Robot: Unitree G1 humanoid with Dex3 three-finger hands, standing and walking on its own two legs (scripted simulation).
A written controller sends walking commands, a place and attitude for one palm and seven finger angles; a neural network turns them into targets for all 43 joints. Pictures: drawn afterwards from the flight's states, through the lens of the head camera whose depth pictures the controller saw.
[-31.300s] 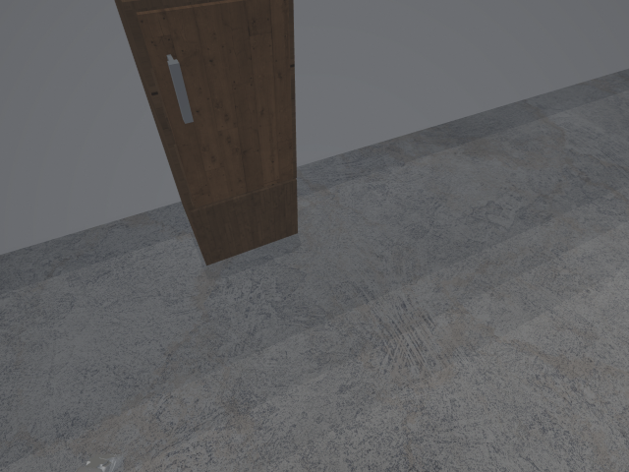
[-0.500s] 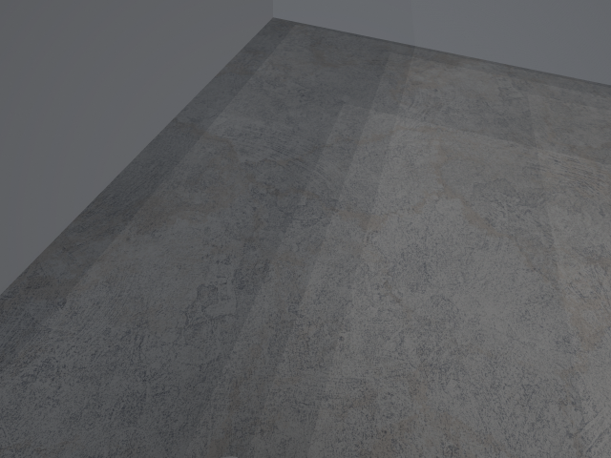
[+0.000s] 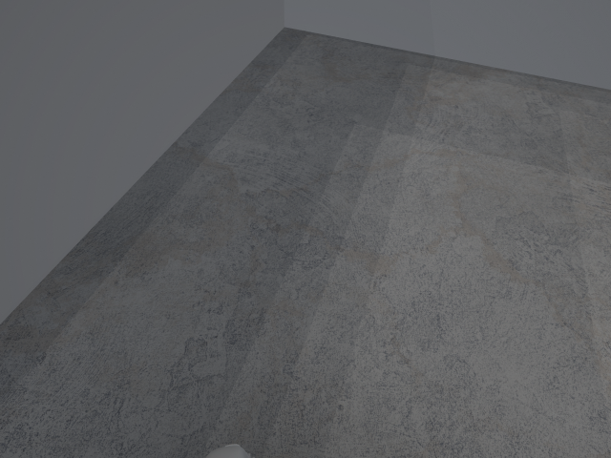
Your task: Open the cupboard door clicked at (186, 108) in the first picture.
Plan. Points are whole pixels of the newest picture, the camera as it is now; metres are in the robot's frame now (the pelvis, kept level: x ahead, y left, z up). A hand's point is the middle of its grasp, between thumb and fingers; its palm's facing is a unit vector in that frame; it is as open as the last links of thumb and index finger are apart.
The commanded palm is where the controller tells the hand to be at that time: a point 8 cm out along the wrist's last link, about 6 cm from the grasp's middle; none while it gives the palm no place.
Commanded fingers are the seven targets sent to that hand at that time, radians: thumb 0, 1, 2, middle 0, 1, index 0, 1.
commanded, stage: turn to face it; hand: left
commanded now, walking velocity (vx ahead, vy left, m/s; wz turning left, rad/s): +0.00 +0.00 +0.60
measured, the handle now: out of the picture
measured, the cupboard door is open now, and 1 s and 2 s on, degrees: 45 45 45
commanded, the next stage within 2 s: none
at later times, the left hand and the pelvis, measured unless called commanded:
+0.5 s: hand (189, 442) +0.17 +0.18 -0.16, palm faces +0.30 -0.92 -0.24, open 7.4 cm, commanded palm none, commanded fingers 0.00 0.90 0.90 -0.20 -0.30 -0.20 -0.30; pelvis +0.13 -0.03 -0.01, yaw +17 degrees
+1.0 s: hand (174, 447) +0.16 +0.20 -0.16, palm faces +0.55 -0.78 -0.30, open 7.4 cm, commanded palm none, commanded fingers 0.00 0.90 0.90 -0.20 -0.30 -0.20 -0.30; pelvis +0.19 -0.05 -0.02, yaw +34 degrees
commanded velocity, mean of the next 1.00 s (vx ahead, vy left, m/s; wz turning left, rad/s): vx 0.00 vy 0.00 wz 0.60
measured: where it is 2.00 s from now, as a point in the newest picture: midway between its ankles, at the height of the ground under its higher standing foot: outside the picture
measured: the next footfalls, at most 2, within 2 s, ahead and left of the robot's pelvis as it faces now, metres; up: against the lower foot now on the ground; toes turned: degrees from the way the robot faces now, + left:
left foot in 0.10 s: +0.16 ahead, +0.13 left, +0.00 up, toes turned +10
right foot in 0.36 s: +0.18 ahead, -0.14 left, +0.00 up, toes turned +7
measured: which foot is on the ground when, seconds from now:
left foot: up 0.00-0.08, down 0.10-0.36, up 0.38-0.66, down 0.68-1.00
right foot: down 0.00-0.10, up 0.12-0.34, down 0.36-0.68, up 0.70-0.98, down 1.00-1.00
